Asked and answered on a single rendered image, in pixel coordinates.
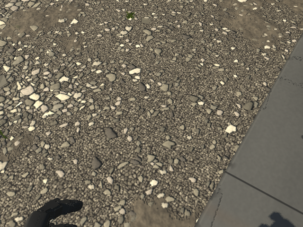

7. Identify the left robot hand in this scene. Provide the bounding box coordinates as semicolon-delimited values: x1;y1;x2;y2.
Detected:
24;198;83;227

